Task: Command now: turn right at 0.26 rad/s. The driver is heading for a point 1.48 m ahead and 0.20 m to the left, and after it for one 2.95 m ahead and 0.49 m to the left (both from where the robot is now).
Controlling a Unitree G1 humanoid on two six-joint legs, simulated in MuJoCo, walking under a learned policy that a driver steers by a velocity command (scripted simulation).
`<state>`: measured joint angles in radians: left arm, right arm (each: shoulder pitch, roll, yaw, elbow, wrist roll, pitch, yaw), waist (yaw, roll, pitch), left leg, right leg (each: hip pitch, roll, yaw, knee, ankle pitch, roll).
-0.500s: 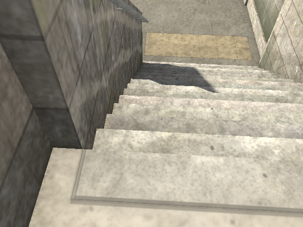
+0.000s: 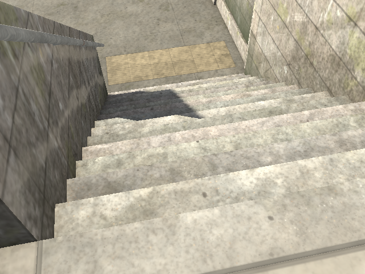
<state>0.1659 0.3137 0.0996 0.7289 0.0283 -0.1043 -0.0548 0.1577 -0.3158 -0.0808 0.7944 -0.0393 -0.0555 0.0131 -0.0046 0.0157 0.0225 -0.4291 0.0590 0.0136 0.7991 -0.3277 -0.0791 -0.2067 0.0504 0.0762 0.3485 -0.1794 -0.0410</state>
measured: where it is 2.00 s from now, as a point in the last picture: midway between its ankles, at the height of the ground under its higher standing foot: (190, 211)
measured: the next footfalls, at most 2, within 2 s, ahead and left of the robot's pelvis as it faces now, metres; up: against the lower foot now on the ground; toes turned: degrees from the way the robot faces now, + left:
left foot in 0.08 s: +0.05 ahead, +0.15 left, +0.00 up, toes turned +2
left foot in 1.00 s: +0.44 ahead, +0.11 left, +0.00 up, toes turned +0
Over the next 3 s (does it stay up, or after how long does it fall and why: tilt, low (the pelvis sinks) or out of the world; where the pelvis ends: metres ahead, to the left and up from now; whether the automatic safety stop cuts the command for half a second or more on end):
stays up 1.02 0.01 -0.33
